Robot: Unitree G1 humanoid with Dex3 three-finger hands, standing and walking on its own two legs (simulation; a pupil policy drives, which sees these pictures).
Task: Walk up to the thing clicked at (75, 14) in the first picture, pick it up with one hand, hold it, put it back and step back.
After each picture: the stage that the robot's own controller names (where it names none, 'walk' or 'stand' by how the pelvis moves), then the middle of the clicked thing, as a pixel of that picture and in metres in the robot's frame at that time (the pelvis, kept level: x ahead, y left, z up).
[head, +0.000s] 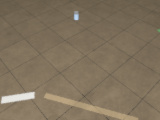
stand; (76, 15) +2.07 +0.06 -0.72
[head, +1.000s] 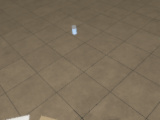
walk; (74, 29) +1.92 +0.24 -0.71
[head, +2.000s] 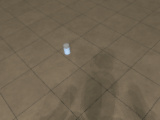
walk; (66, 49) +1.32 +0.26 -0.72
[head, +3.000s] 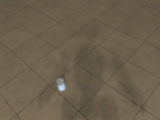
walk; (61, 84) +0.84 +0.25 -0.72
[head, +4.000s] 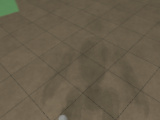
walk; out of the picture +0.53 +0.23 -0.72
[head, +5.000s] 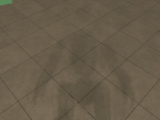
stand; out of the picture +0.40 +0.20 -0.70
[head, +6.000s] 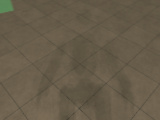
stand; out of the picture +0.39 +0.19 -0.72
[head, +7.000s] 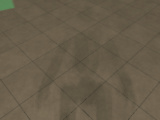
stand; out of the picture +0.40 +0.20 -0.72
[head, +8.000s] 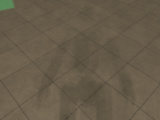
stand; out of the picture +0.38 +0.20 -0.72
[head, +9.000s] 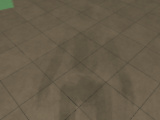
stand; out of the picture +0.38 +0.20 -0.72
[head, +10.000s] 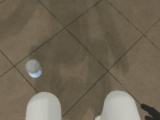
go down; (34, 69) +0.46 +0.21 -0.39
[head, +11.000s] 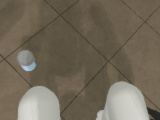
go down; (27, 61) +0.46 +0.21 -0.31
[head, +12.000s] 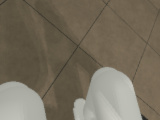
close in; out of the picture +0.45 +0.24 -0.23
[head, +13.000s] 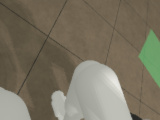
close; out of the picture +0.45 +0.27 -0.23
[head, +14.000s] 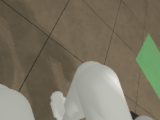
lift; out of the picture +0.44 +0.27 -0.23
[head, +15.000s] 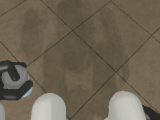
lift; (19, 82) +0.34 +0.22 -0.07
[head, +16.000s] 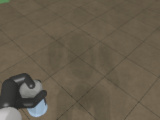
hold; (34, 98) +0.32 +0.17 +0.01
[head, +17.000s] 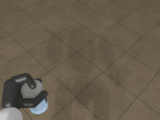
hold; (35, 97) +0.33 +0.17 -0.01
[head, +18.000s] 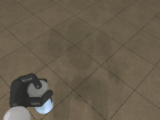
crouch; (41, 97) +0.34 +0.15 -0.04
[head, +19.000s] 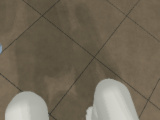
lower; out of the picture +0.50 +0.25 -0.10
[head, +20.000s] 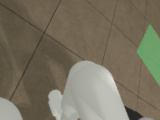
lower; out of the picture +0.46 +0.29 -0.24
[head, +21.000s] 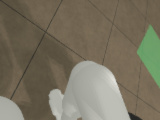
lower; out of the picture +0.46 +0.29 -0.24
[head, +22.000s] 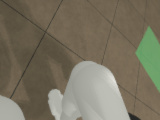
lower; out of the picture +0.46 +0.28 -0.24
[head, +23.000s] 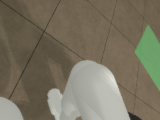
lower; out of the picture +0.46 +0.28 -0.24
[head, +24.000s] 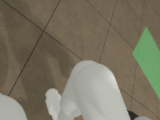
open; out of the picture +0.46 +0.27 -0.25
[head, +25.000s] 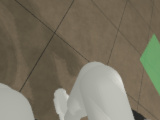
stand; out of the picture +0.46 +0.27 -0.25
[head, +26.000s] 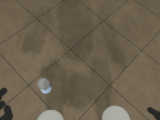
walk; (44, 86) +0.46 +0.20 -0.49
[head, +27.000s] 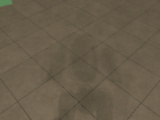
stand; out of the picture +0.42 +0.19 -0.66
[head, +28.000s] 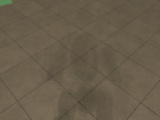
stand; out of the picture +0.41 +0.19 -0.67
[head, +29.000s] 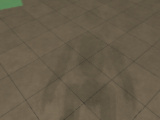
stand; out of the picture +0.43 +0.18 -0.71
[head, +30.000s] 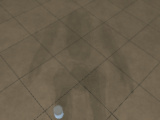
stand; (58, 112) +0.45 +0.14 -0.70
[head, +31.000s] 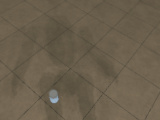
walk; (53, 96) +0.57 +0.18 -0.70
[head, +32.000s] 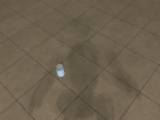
walk; (60, 70) +0.89 +0.29 -0.69
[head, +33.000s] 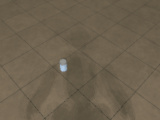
stand; (63, 65) +1.03 +0.18 -0.71
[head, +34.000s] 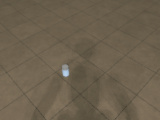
stand; (65, 70) +1.07 +0.18 -0.72
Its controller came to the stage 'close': yes
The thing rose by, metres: 0.70
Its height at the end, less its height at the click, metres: +0.00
